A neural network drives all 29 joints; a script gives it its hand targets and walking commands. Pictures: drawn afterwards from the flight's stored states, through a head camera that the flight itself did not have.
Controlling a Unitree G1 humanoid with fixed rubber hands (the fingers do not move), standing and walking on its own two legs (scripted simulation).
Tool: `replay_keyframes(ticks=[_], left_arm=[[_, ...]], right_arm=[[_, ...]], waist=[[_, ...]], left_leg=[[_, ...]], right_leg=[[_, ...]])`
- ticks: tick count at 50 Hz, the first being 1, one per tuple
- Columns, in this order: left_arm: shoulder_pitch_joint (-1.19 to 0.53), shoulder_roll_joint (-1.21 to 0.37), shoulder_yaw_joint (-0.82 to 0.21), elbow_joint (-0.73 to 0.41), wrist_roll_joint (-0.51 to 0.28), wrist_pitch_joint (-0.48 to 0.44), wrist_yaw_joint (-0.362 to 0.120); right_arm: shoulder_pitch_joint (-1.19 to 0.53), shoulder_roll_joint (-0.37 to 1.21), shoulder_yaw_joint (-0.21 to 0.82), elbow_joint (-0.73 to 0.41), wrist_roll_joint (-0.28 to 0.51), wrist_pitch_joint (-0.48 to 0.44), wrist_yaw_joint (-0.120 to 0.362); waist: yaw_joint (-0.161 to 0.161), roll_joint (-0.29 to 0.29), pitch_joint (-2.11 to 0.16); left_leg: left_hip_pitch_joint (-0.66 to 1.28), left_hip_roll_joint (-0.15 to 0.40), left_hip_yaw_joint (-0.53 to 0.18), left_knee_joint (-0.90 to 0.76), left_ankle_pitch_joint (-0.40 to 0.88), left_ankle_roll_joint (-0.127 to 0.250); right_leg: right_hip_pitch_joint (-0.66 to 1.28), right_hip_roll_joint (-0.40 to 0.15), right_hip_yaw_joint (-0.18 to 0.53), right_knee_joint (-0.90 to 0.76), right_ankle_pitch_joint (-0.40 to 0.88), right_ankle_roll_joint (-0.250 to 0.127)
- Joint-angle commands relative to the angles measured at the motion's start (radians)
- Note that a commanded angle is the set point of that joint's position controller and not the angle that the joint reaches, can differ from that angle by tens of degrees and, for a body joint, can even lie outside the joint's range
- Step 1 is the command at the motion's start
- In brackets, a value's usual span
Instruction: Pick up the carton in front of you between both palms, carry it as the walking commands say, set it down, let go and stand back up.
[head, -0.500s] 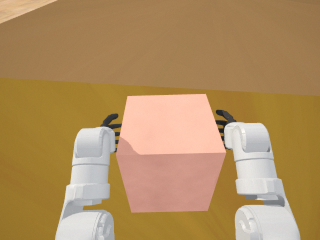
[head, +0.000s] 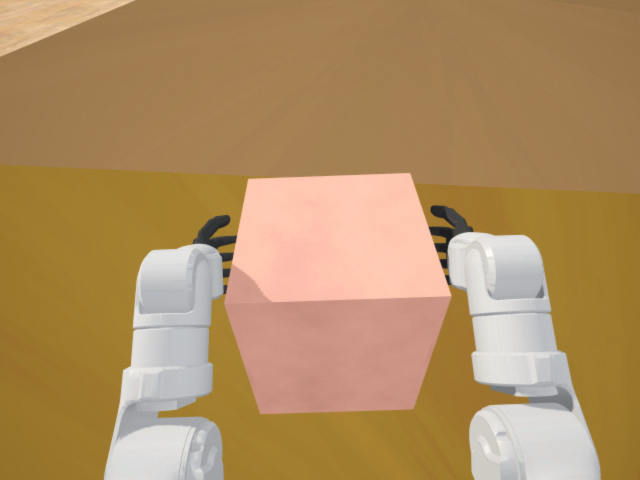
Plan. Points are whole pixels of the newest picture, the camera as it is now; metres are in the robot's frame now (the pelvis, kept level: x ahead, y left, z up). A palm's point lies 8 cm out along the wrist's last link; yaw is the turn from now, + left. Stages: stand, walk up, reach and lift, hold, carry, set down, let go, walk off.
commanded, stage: carry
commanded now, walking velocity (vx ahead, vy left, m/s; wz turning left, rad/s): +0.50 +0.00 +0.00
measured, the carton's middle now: (333, 297) +0.35 +0.00 +0.08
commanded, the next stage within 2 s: none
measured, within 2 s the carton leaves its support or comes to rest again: neither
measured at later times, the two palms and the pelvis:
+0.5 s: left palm (240, 147) +0.59 +0.14 +0.18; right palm (427, 159) +0.54 -0.15 +0.17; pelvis +0.20 +0.04 +0.03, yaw -2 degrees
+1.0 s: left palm (226, 52) +0.89 +0.20 +0.24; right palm (365, 36) +0.93 -0.10 +0.25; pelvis +0.53 +0.00 +0.09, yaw +1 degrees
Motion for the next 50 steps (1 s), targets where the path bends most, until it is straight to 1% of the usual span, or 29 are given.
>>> replay_keyframes(ticks=[1, 3, 4, 6, 7, 8, 10, 14, 16, 17, 18, 19, 20, 21, 22, 23, 25, 29, 33, 35, 36, 37, 38, 39, 40, 42, 43, 45, 50], left_arm=[[-0.868, -1.045, -0.565, -0.169, -0.451, -0.013, -0.206], [-0.821, -1.012, -0.533, -0.125, -0.437, 0.011, -0.202], [-0.8, -0.992, -0.512, -0.1, -0.427, 0.02, -0.201], [-0.792, -0.972, -0.48, -0.06, -0.411, 0.035, -0.201], [-0.819, -0.978, -0.483, -0.064, -0.415, 0.041, -0.202], [-0.869, -0.995, -0.496, -0.086, -0.435, 0.044, -0.203], [-0.972, -1.041, -0.525, -0.147, -0.479, 0.041, -0.208], [-1.059, -1.097, -0.531, -0.172, -0.513, 0.043, -0.216], [-1.04, -1.116, -0.521, -0.129, -0.508, 0.048, -0.221], [-1.022, -1.124, -0.511, -0.104, -0.501, 0.05, -0.223], [-0.997, -1.115, -0.495, -0.073, -0.478, 0.051, -0.224], [-0.98, -1.101, -0.475, -0.045, -0.445, 0.053, -0.226], [-1.004, -1.084, -0.464, -0.048, -0.423, 0.049, -0.223], [-0.991, -1.085, -0.447, -0.035, -0.401, 0.045, -0.216], [-0.949, -1.069, -0.435, -0.029, -0.377, 0.041, -0.21], [-0.92, -1.07, -0.427, -0.024, -0.358, 0.037, -0.204], [-0.881, -1.045, -0.411, -0.054, -0.332, 0.029, -0.19], [-0.867, -0.987, -0.417, -0.109, -0.288, 0.025, -0.161], [-0.841, -0.953, -0.443, -0.099, -0.258, 0.038, -0.15], [-0.83, -0.958, -0.463, -0.078, -0.26, 0.044, -0.153], [-0.822, -0.964, -0.47, -0.063, -0.267, 0.045, -0.158], [-0.826, -0.984, -0.483, -0.056, -0.284, 0.041, -0.165], [-0.831, -1.018, -0.502, -0.064, -0.321, 0.037, -0.178], [-0.87, -1.033, -0.523, -0.08, -0.346, 0.024, -0.191], [-0.872, -1.076, -0.553, -0.076, -0.392, 0.024, -0.207], [-1.008, -1.159, -0.608, -0.174, -0.487, 0.02, -0.232], [-1.065, -1.188, -0.632, -0.216, -0.529, 0.014, -0.242], [-1.146, -1.217, -0.652, -0.274, -0.586, 0.004, -0.25], [-1.116, -1.167, -0.62, -0.271, -0.582, 0.012, -0.248]], right_arm=[[-0.829, 1.027, 0.558, -0.172, 0.456, -0.012, 0.202], [-0.826, 1.004, 0.541, -0.149, 0.454, 0.014, 0.197], [-0.822, 1.0, 0.53, -0.129, 0.452, 0.025, 0.198], [-0.834, 0.986, 0.503, -0.077, 0.44, 0.041, 0.205], [-0.834, 0.986, 0.485, -0.046, 0.429, 0.042, 0.208], [-0.83, 0.993, 0.467, -0.022, 0.42, 0.042, 0.21], [-0.818, 1.006, 0.435, -0.001, 0.402, 0.042, 0.208], [-0.815, 0.998, 0.398, 0.009, 0.358, 0.049, 0.192], [-0.791, 0.996, 0.383, 0.028, 0.34, 0.05, 0.19], [-0.765, 0.99, 0.375, 0.05, 0.333, 0.047, 0.19], [-0.734, 0.997, 0.377, 0.066, 0.338, 0.041, 0.191], [-0.765, 1.008, 0.397, 0.054, 0.35, 0.033, 0.194], [-0.846, 1.047, 0.43, 0.002, 0.382, 0.03, 0.203], [-0.945, 1.08, 0.469, -0.091, 0.433, 0.029, 0.213], [-1.018, 1.124, 0.511, -0.147, 0.482, 0.026, 0.222], [-1.074, 1.148, 0.543, -0.205, 0.52, 0.021, 0.23], [-1.128, 1.181, 0.577, -0.269, 0.569, 0.016, 0.238], [-1.088, 1.153, 0.574, -0.293, 0.581, 0.02, 0.243], [-1.001, 1.103, 0.554, -0.225, 0.543, 0.035, 0.246], [-0.95, 1.088, 0.54, -0.171, 0.514, 0.041, 0.251], [-0.925, 1.079, 0.527, -0.151, 0.497, 0.043, 0.251], [-0.905, 1.073, 0.519, -0.138, 0.477, 0.044, 0.252], [-0.906, 1.055, 0.517, -0.138, 0.454, 0.044, 0.252], [-0.896, 1.072, 0.504, -0.139, 0.426, 0.049, 0.255], [-0.899, 1.024, 0.489, -0.126, 0.399, 0.051, 0.25], [-0.855, 1.006, 0.446, -0.115, 0.346, 0.038, 0.227], [-0.839, 0.989, 0.431, -0.123, 0.32, 0.032, 0.216], [-0.825, 0.959, 0.404, -0.139, 0.28, 0.022, 0.196], [-0.817, 0.905, 0.405, -0.164, 0.233, 0.026, 0.167]], waist=[[-0.009, 0.051, -0.237], [0.016, -0.061, -0.265], [0.043, -0.155, -0.278], [0.085, -0.275, -0.251], [0.105, -0.231, -0.21], [0.106, -0.158, -0.216], [0.096, -0.087, -0.253], [0.044, -0.142, -0.22], [-0.061, -0.133, -0.265], [-0.133, -0.052, -0.332], [-0.175, 0.058, -0.384], [-0.149, 0.346, -0.442], [-0.114, 0.249, -0.396], [-0.083, 0.079, -0.336], [-0.081, -0.023, -0.31], [-0.067, -0.051, -0.311], [-0.053, 0.0, -0.353], [-0.076, 0.024, -0.344], [-0.071, 0.077, -0.306], [-0.023, 0.137, -0.343], [0.031, 0.17, -0.397], [0.122, 0.145, -0.499], [0.176, 0.059, -0.595], [0.125, -0.28, -0.654], [0.129, -0.269, -0.582], [0.107, -0.029, -0.491], [0.092, 0.022, -0.465], [0.072, -0.003, -0.457], [0.088, -0.062, -0.403]], left_leg=[[0.052, 0.233, -0.259, -0.159, -0.204, 0.124], [-0.034, 0.151, -0.124, 0.008, -0.035, 0.083], [-0.155, 0.084, -0.02, 0.126, 0.053, 0.051], [-0.473, 0.013, 0.046, 0.299, -0.048, 0.023], [-0.619, -0.006, 0.024, 0.383, -0.179, 0.017], [-0.685, 0.005, -0.002, 0.447, -0.245, 0.018], [-0.697, 0.023, -0.007, 0.492, -0.274, 0.018], [-0.507, 0.025, 0.062, 0.458, -0.131, 0.011], [-0.069, -0.052, 0.15, 0.282, 0.017, 0.03], [0.186, -0.132, 0.221, 0.197, 0.071, 0.051], [0.412, -0.046, 0.048, 0.121, 0.004, 0.081], [0.468, 0.297, -0.674, -0.161, -0.305, 0.212], [0.386, 0.372, -0.944, -0.266, -0.212, 0.306], [0.343, 0.39, -0.824, -0.187, -0.081, 0.308], [0.294, 0.356, -0.668, -0.114, 0.12, 0.279], [0.275, 0.318, -0.542, -0.084, 0.236, 0.241], [0.284, 0.269, -0.41, -0.1, 0.218, 0.183], [0.369, 0.263, -0.329, -0.132, 0.36, 0.208], [0.328, 0.209, -0.161, -0.153, 0.604, 0.181], [0.256, 0.192, -0.041, -0.066, 1.048, 0.147], [0.213, 0.21, 0.0, 0.071, 1.329, 0.132], [0.138, 0.194, 0.07, 0.31, 1.329, 0.086], [-0.073, 0.16, 0.036, 0.53, 0.962, 0.062], [-0.42, -0.032, -0.02, 0.855, 0.192, 0.005], [-0.575, -0.099, -0.149, 1.065, 0.001, 0.021], [-0.676, -0.016, -0.154, 1.142, 0.023, 0.05], [-0.689, 0.014, -0.148, 1.081, 0.034, 0.058], [-0.659, 0.045, -0.125, 0.951, 0.046, 0.066], [-0.686, 0.074, -0.052, 0.641, 0.055, 0.031]], right_leg=[[0.006, -0.061, 0.074, -0.047, 0.0, -0.038], [0.159, -0.117, 0.179, -0.133, 0.03, -0.072], [0.301, -0.183, 0.289, -0.201, 0.076, -0.108], [0.521, -0.321, 0.536, -0.252, 0.274, -0.205], [0.58, -0.352, 0.58, -0.257, 0.424, -0.242], [0.626, -0.363, 0.559, -0.241, 0.49, -0.248], [0.635, -0.34, 0.473, -0.25, 0.366, -0.206], [0.388, -0.274, 0.286, -0.324, 0.194, -0.137], [0.113, -0.221, 0.091, -0.179, 0.459, -0.08], [0.013, -0.177, 0.0, 0.026, 0.635, -0.048], [-0.162, -0.134, -0.046, 0.294, 0.573, -0.005], [-0.381, 0.036, 0.005, 0.588, 0.074, 0.042], [-0.477, 0.103, 0.154, 0.789, -0.115, 0.024], [-0.527, 0.046, 0.198, 0.906, -0.079, -0.001], [-0.554, -0.005, 0.169, 0.938, -0.036, -0.009], [-0.563, -0.037, 0.149, 0.92, -0.017, -0.015], [-0.555, -0.059, 0.122, 0.849, 0.019, -0.021], [-0.683, -0.06, 0.052, 0.749, 0.017, -0.011], [-0.577, -0.031, -0.045, 0.397, 0.079, -0.01], [-0.312, 0.068, -0.17, 0.229, 0.092, -0.031], [-0.13, 0.128, -0.231, 0.212, 0.086, -0.041], [0.144, 0.131, -0.23, 0.062, 0.186, -0.056], [0.463, 0.037, -0.06, 0.011, 0.115, -0.058], [0.639, -0.294, 0.64, -0.136, -0.012, -0.245], [0.605, -0.322, 0.852, -0.231, 0.241, -0.314], [0.51, -0.304, 0.603, -0.109, 0.567, -0.277], [0.465, -0.291, 0.524, -0.111, 0.539, -0.231], [0.408, -0.266, 0.441, -0.16, 0.361, -0.184], [0.388, -0.265, 0.306, -0.239, 0.351, -0.201]])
